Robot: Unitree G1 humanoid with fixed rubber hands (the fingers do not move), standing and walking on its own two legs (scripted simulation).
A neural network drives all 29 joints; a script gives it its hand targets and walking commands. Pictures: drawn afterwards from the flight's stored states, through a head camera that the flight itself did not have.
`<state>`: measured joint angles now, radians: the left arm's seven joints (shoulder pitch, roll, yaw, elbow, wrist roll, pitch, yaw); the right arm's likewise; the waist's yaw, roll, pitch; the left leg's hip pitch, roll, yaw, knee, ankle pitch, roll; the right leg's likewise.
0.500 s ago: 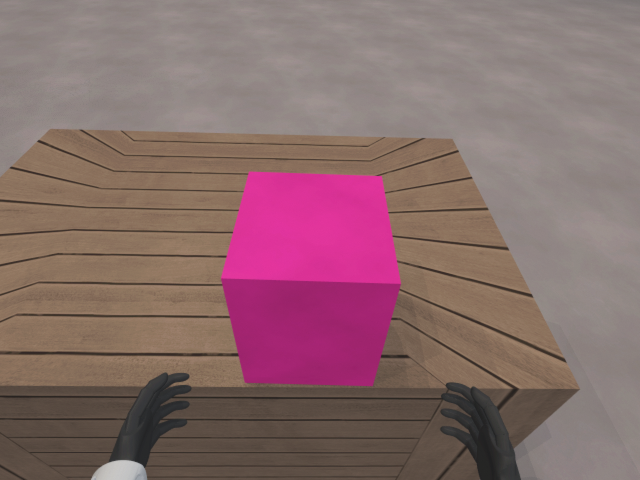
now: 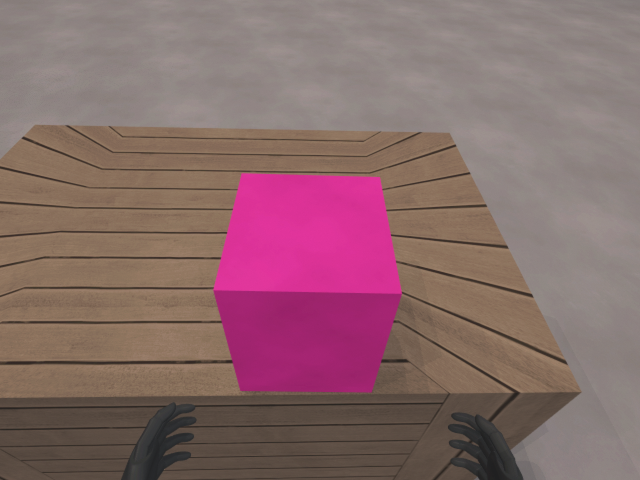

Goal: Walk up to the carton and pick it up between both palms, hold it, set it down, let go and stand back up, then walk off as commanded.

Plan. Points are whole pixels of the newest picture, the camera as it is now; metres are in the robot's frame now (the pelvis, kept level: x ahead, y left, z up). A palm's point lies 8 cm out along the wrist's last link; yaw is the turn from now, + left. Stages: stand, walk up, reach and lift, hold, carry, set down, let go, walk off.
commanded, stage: set down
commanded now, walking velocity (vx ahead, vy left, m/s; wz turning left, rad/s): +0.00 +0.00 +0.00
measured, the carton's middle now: (308, 286) +0.39 +0.05 +0.02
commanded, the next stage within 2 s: let go in 0.90 s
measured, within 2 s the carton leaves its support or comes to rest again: neither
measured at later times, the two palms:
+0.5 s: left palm out of the picture +0.14 +0.21 -0.07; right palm out of the picture +0.15 -0.23 -0.06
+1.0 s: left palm out of the picture +0.13 +0.22 -0.08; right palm out of the picture +0.14 -0.22 -0.08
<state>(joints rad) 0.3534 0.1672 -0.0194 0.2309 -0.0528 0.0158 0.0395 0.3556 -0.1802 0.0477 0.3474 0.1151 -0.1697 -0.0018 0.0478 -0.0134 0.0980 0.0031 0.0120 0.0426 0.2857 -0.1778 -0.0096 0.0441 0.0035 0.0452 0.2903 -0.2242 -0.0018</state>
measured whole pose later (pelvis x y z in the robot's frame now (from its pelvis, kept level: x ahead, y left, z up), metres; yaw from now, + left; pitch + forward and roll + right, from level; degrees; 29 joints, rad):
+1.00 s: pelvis -0.01 -0.01 +0.00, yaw +0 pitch -6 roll +1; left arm 0.20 0.18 0.01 0.54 0.00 0.11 0.00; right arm 0.19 -0.18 -0.01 0.67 -0.03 -0.17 0.01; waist 0.02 -0.01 0.10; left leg -0.06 0.02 0.05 0.36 -0.19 -0.01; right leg -0.03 0.01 0.05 0.39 -0.25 0.00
